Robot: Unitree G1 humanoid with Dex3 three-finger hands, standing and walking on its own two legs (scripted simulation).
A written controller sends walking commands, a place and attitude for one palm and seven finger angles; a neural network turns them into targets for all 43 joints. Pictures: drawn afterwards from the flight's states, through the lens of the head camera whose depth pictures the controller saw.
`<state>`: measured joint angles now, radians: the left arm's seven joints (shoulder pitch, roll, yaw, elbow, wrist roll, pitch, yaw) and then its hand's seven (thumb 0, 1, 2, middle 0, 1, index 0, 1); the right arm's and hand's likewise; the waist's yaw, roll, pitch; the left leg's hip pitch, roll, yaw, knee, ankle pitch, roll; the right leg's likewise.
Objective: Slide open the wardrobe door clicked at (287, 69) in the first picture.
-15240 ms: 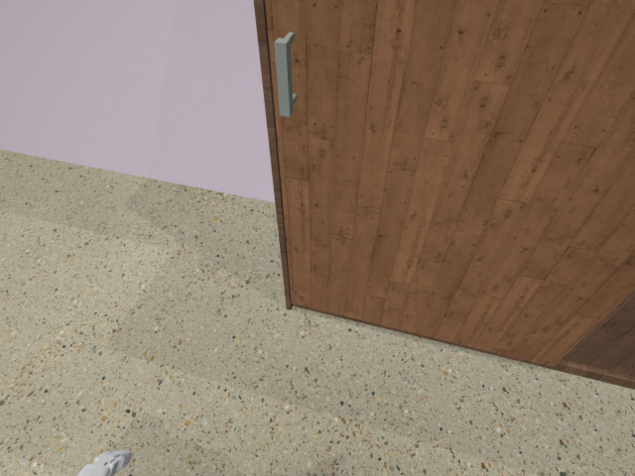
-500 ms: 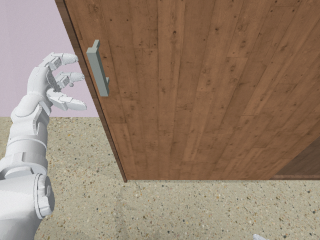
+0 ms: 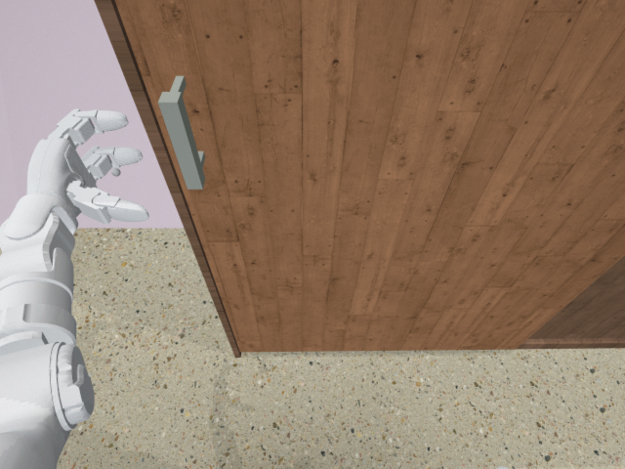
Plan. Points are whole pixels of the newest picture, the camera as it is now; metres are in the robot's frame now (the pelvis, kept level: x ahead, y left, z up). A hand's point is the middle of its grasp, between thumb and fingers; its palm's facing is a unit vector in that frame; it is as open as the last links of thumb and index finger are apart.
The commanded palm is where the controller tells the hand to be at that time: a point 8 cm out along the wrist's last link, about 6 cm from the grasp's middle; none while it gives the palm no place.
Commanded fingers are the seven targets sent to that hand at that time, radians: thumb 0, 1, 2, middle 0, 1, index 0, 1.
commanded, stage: move the hooked fingers beside the handle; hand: left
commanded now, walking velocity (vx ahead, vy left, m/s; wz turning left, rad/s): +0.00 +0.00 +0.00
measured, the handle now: (187, 135) +0.51 +0.17 +0.15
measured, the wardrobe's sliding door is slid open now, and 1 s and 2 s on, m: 0.00 0.00 0.00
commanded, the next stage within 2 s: feel for the door with the fingertips in 0.78 s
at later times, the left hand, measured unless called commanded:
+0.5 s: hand (123, 157) +0.44 +0.23 +0.17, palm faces +0.03 -1.00 +0.02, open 14.0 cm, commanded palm +0.42 +0.28 +0.15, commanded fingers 0.00 -0.50 0.30 -0.30 -1.20 -0.30 -1.20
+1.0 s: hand (125, 166) +0.43 +0.23 +0.16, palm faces +0.00 -1.00 +0.01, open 14.0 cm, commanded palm +0.41 +0.27 +0.15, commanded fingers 0.00 -0.50 0.30 -0.30 -1.20 -0.30 -1.20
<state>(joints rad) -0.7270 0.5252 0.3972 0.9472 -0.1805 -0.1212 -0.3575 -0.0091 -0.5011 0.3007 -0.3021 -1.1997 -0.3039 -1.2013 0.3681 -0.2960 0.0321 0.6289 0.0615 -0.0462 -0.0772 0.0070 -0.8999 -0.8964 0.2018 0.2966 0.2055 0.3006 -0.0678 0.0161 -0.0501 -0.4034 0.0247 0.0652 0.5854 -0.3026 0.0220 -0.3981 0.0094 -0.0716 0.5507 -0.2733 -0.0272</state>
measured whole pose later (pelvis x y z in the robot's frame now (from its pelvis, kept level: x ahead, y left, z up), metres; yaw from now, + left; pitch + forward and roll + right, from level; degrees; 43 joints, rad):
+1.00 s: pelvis -0.01 +0.00 +0.00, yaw +1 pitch +7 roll -1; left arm -0.80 0.48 0.32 0.97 -0.21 -0.15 -0.35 -0.01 -0.50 0.30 -0.30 -1.20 -0.30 -1.20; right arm 0.34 -0.29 0.04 0.64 0.06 -0.06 -0.08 0.01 -0.90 -0.90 0.20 0.30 0.21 0.30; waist -0.06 0.02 -0.05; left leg -0.43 0.01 0.05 0.61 -0.30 0.03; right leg -0.41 0.00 -0.09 0.57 -0.27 -0.02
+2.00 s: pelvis -0.01 +0.00 +0.00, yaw +1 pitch +8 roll -1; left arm -0.90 0.47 0.33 1.08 -0.15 -0.18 -0.25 -0.01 -0.50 0.30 -0.33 -1.22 -0.32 -1.22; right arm 0.38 -0.28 0.04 0.67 0.04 -0.05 -0.06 0.01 -0.90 -0.90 0.20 0.30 0.21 0.30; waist -0.09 0.02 -0.05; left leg -0.46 0.02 0.05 0.62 -0.31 0.02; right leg -0.45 0.00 -0.08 0.59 -0.28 -0.03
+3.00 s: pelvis +0.00 +0.00 +0.00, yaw +0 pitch +7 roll -1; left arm -0.79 0.37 0.29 0.92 -0.16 -0.15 -0.19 -0.01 -0.50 0.30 -0.30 -1.20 -0.30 -1.20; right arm 0.37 -0.27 0.03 0.65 0.05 -0.04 -0.05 0.01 -0.90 -0.90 0.20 0.30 0.21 0.30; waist -0.07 0.03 -0.06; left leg -0.41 0.03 0.06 0.60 -0.31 0.02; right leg -0.41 0.01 -0.07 0.58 -0.28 -0.03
